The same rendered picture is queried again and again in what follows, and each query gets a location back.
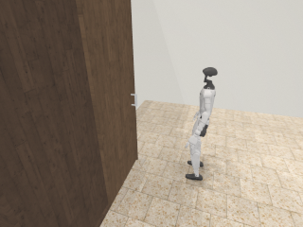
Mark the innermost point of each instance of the humanoid robot head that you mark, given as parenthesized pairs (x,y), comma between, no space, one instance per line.
(209,72)

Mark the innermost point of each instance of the left robot hand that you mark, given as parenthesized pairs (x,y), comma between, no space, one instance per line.
(193,141)

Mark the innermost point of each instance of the right robot hand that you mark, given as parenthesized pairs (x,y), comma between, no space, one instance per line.
(197,114)

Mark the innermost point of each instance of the robot left forearm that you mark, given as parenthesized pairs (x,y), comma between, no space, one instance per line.
(201,124)

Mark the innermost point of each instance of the right robot foot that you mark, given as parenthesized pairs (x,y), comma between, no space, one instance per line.
(190,163)

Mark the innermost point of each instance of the wardrobe door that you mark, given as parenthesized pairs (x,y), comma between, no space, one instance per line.
(106,34)
(51,172)

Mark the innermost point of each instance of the left robot upper arm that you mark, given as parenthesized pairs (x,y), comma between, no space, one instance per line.
(207,96)

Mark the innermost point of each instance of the handle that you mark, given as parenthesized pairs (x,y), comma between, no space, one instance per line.
(135,100)

